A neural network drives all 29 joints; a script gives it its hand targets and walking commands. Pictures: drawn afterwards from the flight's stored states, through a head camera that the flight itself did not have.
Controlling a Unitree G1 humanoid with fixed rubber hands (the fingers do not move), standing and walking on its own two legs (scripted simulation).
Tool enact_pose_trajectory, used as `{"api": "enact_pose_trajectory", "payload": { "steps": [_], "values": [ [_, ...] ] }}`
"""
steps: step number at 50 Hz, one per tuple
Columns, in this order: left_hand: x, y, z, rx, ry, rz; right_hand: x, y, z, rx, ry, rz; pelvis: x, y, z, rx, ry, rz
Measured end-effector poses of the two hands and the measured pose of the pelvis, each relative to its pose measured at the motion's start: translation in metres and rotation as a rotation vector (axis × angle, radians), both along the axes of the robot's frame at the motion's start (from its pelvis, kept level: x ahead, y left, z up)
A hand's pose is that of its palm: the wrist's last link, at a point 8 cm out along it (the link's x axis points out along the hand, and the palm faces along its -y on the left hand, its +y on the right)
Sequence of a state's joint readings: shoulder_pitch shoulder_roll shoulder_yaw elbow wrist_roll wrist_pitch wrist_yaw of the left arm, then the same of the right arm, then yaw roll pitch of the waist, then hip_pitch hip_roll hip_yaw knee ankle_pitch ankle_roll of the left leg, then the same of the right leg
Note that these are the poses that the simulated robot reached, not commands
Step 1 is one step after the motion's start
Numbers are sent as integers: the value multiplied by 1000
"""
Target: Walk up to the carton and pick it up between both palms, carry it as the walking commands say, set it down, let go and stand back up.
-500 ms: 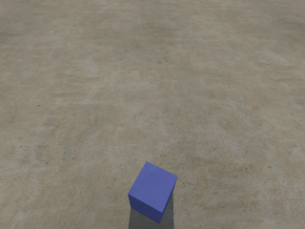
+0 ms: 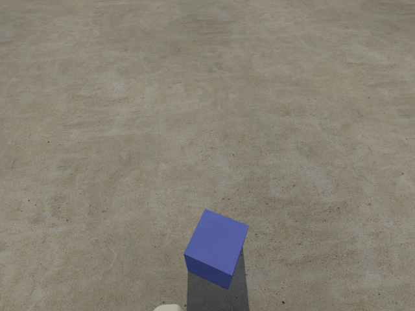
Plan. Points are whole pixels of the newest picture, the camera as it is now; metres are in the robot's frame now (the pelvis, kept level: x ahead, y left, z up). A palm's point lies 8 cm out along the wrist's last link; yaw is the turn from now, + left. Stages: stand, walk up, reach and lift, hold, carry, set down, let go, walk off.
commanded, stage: walk up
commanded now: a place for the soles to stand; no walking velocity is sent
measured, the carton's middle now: (216, 249) +0.45 +0.00 -0.65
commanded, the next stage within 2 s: none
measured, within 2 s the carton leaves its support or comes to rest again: neither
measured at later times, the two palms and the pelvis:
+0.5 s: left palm out of the picture +0.11 +0.33 -0.12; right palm out of the picture -0.03 -0.18 -0.14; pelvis -0.03 +0.09 -0.02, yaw -17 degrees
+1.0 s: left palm (72, 301) +0.15 +0.30 -0.13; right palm out of the picture -0.05 -0.15 -0.13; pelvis +0.01 +0.09 +0.00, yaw -25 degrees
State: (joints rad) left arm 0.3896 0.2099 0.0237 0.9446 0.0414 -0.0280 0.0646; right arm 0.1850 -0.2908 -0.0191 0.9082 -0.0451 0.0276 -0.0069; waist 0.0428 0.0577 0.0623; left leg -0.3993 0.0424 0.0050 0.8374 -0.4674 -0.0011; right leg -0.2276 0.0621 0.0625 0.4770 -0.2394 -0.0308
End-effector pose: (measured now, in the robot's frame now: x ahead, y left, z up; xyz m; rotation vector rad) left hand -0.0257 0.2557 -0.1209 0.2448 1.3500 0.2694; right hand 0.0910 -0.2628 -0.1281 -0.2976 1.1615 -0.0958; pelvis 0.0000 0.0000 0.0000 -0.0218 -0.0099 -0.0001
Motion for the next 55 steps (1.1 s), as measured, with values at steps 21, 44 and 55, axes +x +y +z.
{"api": "enact_pose_trajectory", "payload": {
  "steps": [21, 44, 55],
  "values": [
    [147, 83, 1, -29, -261, -369, -79, 81, -4, -14, -97, -279, -24, 91, -16, 6, -48, -254],
    [168, 46, -8, -123, -138, -516, -157, 122, -2, 55, 50, -453, 5, 97, -1, 25, -37, -404],
    [181, 42, -7, -75, -96, -556, -138, 101, -9, 50, 27, -485, 19, 86, -4, 42, -33, -455]
  ]
}}
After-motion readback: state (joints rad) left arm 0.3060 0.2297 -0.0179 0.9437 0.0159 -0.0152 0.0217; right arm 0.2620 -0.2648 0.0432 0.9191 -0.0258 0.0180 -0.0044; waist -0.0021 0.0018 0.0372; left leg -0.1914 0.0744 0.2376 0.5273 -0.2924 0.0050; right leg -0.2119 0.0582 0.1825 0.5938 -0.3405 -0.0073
